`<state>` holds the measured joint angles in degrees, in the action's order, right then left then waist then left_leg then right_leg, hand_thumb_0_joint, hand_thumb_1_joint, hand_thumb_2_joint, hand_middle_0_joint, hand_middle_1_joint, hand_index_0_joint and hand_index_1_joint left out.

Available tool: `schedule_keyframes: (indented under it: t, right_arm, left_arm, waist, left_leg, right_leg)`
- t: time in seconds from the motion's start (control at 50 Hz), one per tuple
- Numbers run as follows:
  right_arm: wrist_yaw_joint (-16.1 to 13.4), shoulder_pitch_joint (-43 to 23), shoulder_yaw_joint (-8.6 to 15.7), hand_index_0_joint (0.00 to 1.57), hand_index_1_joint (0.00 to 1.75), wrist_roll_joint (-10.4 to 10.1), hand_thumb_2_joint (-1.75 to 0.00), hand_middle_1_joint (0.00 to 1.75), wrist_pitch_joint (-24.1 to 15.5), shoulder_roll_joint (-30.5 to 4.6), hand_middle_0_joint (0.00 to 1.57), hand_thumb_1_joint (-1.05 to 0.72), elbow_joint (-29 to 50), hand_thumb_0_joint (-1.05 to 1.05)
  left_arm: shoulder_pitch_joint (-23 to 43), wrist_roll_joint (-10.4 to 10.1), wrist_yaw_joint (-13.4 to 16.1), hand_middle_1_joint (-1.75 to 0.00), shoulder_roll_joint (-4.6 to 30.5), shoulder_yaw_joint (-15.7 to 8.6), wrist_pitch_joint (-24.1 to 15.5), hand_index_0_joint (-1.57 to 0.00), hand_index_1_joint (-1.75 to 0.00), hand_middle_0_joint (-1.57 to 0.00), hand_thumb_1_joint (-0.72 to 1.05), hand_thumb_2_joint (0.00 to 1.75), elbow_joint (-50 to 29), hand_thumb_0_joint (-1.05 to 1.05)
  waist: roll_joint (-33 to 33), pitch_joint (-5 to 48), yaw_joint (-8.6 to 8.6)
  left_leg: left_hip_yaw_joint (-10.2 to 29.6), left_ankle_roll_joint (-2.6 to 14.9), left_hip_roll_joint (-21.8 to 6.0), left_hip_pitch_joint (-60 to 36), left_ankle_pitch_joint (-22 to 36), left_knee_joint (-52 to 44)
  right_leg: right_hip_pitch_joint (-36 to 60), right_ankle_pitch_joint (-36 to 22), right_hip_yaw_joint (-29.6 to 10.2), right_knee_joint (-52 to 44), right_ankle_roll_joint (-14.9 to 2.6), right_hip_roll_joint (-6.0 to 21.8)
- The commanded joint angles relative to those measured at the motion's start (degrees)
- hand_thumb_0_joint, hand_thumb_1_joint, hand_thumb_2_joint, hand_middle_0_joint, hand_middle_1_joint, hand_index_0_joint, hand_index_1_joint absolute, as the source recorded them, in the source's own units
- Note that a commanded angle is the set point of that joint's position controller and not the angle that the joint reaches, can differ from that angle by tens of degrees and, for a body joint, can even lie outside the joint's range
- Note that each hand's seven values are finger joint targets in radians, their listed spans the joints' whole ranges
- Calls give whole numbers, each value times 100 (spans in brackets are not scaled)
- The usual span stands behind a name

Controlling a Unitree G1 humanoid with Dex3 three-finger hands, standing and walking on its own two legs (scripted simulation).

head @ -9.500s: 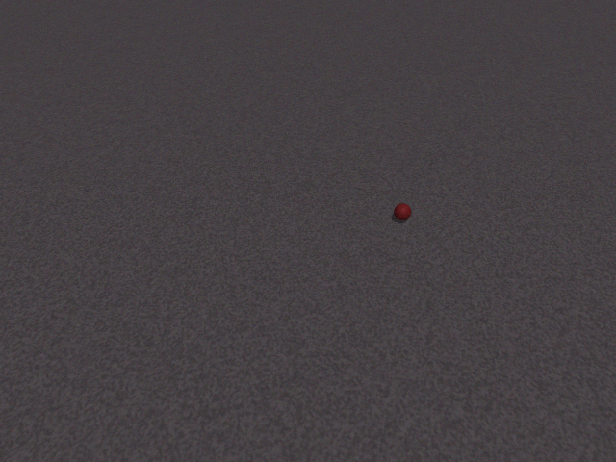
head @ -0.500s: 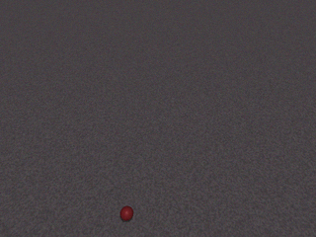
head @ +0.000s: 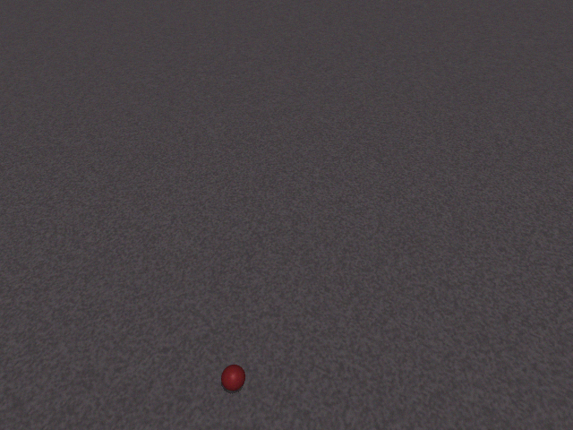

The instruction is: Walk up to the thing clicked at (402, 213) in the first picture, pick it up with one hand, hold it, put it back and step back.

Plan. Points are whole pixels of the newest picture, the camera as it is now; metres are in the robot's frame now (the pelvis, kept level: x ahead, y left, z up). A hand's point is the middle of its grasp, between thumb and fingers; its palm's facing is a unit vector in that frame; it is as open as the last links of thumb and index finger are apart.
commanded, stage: walk up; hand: left
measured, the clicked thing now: (233, 377) +0.40 +0.22 -0.74
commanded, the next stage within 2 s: none
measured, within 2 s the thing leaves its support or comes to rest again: neither
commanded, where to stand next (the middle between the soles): +0.06 +0.00 m, yaw +0 degrees
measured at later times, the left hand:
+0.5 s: hand out of the picture +0.04 +0.30 -0.18, palm faces -0.07 -0.94 -0.34, open 7.4 cm
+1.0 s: hand out of the picture -0.08 +0.28 -0.15, palm faces +0.00 -0.92 -0.40, open 7.4 cm
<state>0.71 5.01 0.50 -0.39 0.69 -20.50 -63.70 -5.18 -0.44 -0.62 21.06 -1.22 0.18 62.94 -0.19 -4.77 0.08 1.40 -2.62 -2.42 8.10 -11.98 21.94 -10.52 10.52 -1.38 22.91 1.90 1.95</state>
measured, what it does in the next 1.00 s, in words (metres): walks backwards: right foot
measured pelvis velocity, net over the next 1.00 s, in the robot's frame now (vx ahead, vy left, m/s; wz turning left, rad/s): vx -0.22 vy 0.02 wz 0.01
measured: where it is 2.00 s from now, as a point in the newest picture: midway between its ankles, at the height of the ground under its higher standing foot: outside the picture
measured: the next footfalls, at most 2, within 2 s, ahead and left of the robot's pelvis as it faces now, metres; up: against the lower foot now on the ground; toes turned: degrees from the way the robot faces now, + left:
right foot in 0.66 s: -0.13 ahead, -0.09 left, +0.00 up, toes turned -1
left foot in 1.02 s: -0.21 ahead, +0.14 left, +0.00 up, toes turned -2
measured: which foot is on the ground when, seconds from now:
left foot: down 0.00-0.70, up 0.72-1.00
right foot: down 0.00-0.26, up 0.28-0.64, down 0.66-1.00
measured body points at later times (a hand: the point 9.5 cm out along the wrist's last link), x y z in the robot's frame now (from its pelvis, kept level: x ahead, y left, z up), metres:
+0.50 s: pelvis -0.10 +0.04 -0.01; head -0.01 +0.07 +0.43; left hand +0.04 +0.35 -0.16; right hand -0.05 -0.28 -0.12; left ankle -0.08 +0.14 -0.74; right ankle -0.14 -0.10 -0.67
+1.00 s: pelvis -0.22 +0.02 -0.02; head -0.15 +0.02 +0.42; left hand -0.08 +0.33 -0.13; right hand -0.12 -0.30 -0.14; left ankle -0.25 +0.15 -0.74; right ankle -0.17 -0.09 -0.74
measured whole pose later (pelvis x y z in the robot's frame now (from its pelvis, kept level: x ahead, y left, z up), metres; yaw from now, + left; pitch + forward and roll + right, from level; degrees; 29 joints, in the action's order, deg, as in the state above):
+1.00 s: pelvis -0.22 +0.02 -0.02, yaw +0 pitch -1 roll +0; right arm -2.4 9.1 2.3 0.4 1.3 -22.9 -49.4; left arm -5.4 1.9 0.5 20.9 -4.3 3.6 42.5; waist 0.0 -10.2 0.3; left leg 3.1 -1.0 1.8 15.5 -25.1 40.9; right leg -21.0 15.2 0.8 37.4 -0.8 0.7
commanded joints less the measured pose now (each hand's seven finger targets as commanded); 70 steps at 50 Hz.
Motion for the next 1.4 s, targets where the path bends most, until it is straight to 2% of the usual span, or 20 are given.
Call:
schedule_keyframes:
  t: [0.0,0.16,0.2,0.26,0.3,0.62,0.66,0.7,0.72,0.84,0.92,0.98,1.02,1.04,1.06,1.12,1.24,1.32,1.36,1.38]
  right_arm:
    - [-103,-55,385,20,30,-59,-90,30,12,-1402,20,-90,484,0]
    - [-45,702,503,20,30,61,-90,30,264,-1181,20,-90,771,0]
    - [-28,973,564,20,30,35,-90,30,224,-1262,20,-90,792,0]
    - [-112,527,748,20,30,247,-90,30,69,-2068,20,-90,1081,0]
    - [-157,287,727,20,30,265,-90,30,37,-2104,20,-90,1267,0]
    - [-293,293,654,20,30,111,-90,30,120,-1630,20,-90,1690,0]
    - [-260,95,568,20,30,42,-90,30,124,-1401,20,-90,1776,0]
    - [-346,-140,549,20,30,24,-90,30,159,-1183,20,-90,1884,0]
    - [-346,43,574,20,30,20,-90,30,176,-1314,20,-90,1791,0]
    - [-358,500,424,20,30,23,-90,30,31,-1186,20,-90,1712,0]
    - [-391,594,446,20,30,123,-90,30,-74,-1074,20,-90,1837,0]
    - [-368,963,549,20,30,196,-90,30,-121,-1122,20,-90,1712,0]
    - [-354,731,729,20,30,324,-90,30,-116,-1863,20,-90,1817,0]
    - [-314,580,801,20,30,287,-90,30,-85,-2353,20,-90,1943,0]
    - [-369,263,842,20,30,260,-90,30,-132,-2336,20,-90,2018,0]
    - [-380,-68,609,20,30,309,-90,30,-152,-1544,20,-90,2125,0]
    - [-212,361,607,20,30,261,-90,30,-140,-1438,20,-90,1996,0]
    - [-113,330,606,20,30,281,-90,30,74,-1530,20,-90,1942,0]
    - [-108,425,359,20,30,172,-90,30,59,-779,20,-90,2088,0]
    - [-172,45,536,20,30,183,-90,30,65,-1274,20,-90,2050,0]
  left_arm:
    - [15,-23,166,-30,1439,-425,26,-20,-30,-20,90,90,-537,0]
    - [817,196,163,-30,1708,-537,202,-20,-30,-20,90,90,-1281,0]
    - [1074,214,189,-30,1644,-503,235,-20,-30,-20,90,90,-1474,0]
    - [602,140,298,-30,1007,-424,309,-20,-30,-20,90,90,-1569,0]
    - [41,125,350,-30,1025,-430,358,-20,-30,-20,90,90,-1471,0]
    - [-642,198,190,-30,986,-580,164,-20,-30,-20,90,90,-1567,0]
    - [-827,268,188,-30,1310,-687,131,-20,-30,-20,90,90,-1529,0]
    - [-296,250,151,-30,2000,-806,162,-20,-30,-20,90,90,-1815,0]
    - [-163,266,160,-30,1854,-772,131,-20,-30,-20,90,90,-1954,0]
    - [-122,283,222,-30,1199,-678,182,-20,-30,-20,90,90,-2224,0]
    - [-416,294,246,-30,1148,-704,283,-20,-30,-20,90,90,-2368,0]
    - [-270,186,177,-30,1267,-647,408,-20,-30,-20,90,90,-2466,0]
    - [-306,128,128,-30,827,-546,426,-20,-30,-20,90,90,-2558,0]
    - [41,162,216,-30,1101,-644,430,-20,-30,-20,90,90,-2599,0]
    - [67,198,230,-30,1306,-711,448,-20,-30,-20,90,90,-2542,0]
    - [-531,127,144,-30,1195,-745,413,-20,-30,-20,90,90,-2207,0]
    - [-550,150,11,-30,1061,-563,106,-20,-30,-20,90,90,-1960,0]
    - [-1328,210,94,-30,1088,-664,-129,-20,-30,-20,90,90,-1222,0]
    - [-1218,322,131,-30,1707,-793,-215,-20,-30,-20,90,90,-1314,0]
    - [-664,371,134,-30,2207,-835,-174,-20,-30,-20,90,90,-1549,0]
  waist:
    - [-68,742,-14]
    - [-1304,755,-219]
    - [-1319,725,-417]
    - [994,598,-181]
    - [1088,819,-19]
    - [911,1182,5]
    - [234,1198,91]
    - [-1661,559,303]
    - [-1374,224,205]
    - [-811,523,135]
    - [-1137,959,268]
    - [-907,1015,1]
    - [941,968,89]
    - [1332,802,-217]
    - [1318,553,-141]
    - [652,553,278]
    - [1247,704,-187]
    - [1033,603,129]
    - [-965,209,118]
    - [-838,-190,341]
  left_leg:
    - [152,488,-353,-59,2172,599]
    - [69,521,357,150,-1919,2859]
    - [193,595,175,60,-1181,2062]
    - [2362,1110,-1488,192,2663,-124]
    - [2263,1348,-1791,137,3516,91]
    - [845,1191,-991,-503,2554,1299]
    - [685,747,-613,709,1260,1583]
    - [140,284,706,1460,-2494,3702]
    - [580,255,600,1354,-2622,4382]
    - [455,135,838,1842,-1813,3914]
    - [58,114,401,1837,-1684,1794]
    - [-203,223,396,545,488,-223]
    - [2166,967,-1368,-406,1997,-177]
    - [2822,1904,-2287,696,2060,-293]
    - [3168,2193,-2590,1183,1776,-403]
    - [1103,1524,-1250,376,2465,254]
    - [806,1378,-868,-296,-855,102]
    - [448,1065,-570,957,-1100,1068]
    - [251,320,398,2619,-2099,2353]
    - [810,219,264,1775,-2133,2904]
  right_leg:
    - [102,-2437,-288,322,-516,502]
    - [-1360,-1356,-1294,29,-1521,1678]
    - [-1415,-1159,-1063,619,-1157,1357]
    - [-1952,2282,-650,3309,-367,-842]
    - [-1944,2588,-948,4201,-347,-873]
    - [-206,530,16,337,-262,-367]
    - [534,-981,-813,322,-555,225]
    - [-619,-1924,-2728,-300,-1955,1978]
    - [-1097,-2002,-2831,-350,-2010,2070]
    - [296,-2967,-965,555,-1347,819]
    - [1440,-3318,-964,1150,-1341,961]
    - [509,-2331,-754,1847,-921,675]
    - [-1540,1017,-296,2870,-393,-422]
    - [-1324,2669,-541,3942,-259,-639]
    - [-1182,2607,-1027,4846,-248,-409]
    - [-1739,1928,-1077,5154,-268,-722]
    - [-1129,1862,-256,2013,2,-324]
    - [612,987,161,-501,-283,-470]
    - [507,2320,-2808,-928,-757,1131]
    - [-1445,3640,-3483,-1265,-1503,1967]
